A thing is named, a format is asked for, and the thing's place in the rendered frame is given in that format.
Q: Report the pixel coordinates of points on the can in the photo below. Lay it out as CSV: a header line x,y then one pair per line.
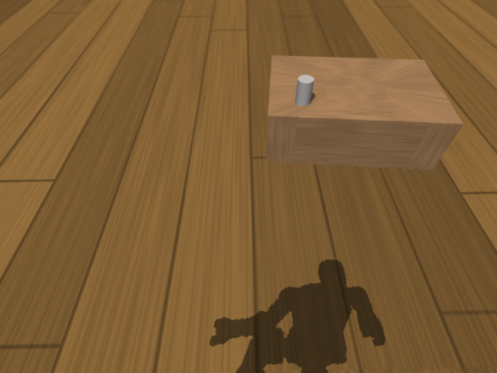
x,y
304,90

